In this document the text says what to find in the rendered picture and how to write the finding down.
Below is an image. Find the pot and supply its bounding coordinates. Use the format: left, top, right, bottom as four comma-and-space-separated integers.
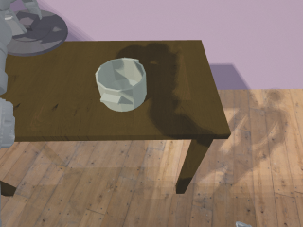
95, 57, 147, 112

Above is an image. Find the robot left hand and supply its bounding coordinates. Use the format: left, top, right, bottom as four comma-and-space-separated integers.
5, 0, 42, 36

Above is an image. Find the lid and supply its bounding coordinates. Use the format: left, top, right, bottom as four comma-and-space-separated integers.
6, 9, 68, 57

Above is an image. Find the robot left upper arm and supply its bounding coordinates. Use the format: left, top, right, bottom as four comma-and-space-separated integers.
0, 97, 15, 227

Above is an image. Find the robot left forearm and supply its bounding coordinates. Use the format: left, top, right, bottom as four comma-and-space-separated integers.
0, 0, 12, 96

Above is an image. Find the knob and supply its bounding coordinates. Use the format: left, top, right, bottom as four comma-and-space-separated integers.
16, 11, 41, 31

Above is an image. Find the table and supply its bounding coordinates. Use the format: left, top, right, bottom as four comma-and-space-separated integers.
0, 40, 231, 197

